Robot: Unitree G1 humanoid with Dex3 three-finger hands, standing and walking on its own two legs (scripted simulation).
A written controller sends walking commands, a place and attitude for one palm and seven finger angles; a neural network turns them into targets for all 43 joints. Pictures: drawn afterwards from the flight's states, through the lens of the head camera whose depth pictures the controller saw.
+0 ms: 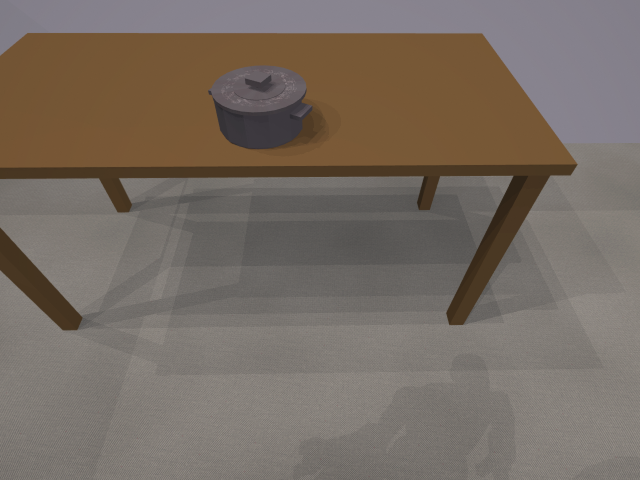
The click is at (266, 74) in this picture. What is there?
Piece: lid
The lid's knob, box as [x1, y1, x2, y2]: [245, 71, 271, 88]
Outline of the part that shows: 245,78 246,84 261,88 271,80 270,74 258,71 254,71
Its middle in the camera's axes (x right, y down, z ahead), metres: -0.14 -0.34 +0.82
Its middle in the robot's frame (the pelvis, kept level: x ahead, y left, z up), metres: +0.85 +0.18 +0.08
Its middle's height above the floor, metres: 0.85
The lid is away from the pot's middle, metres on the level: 0.00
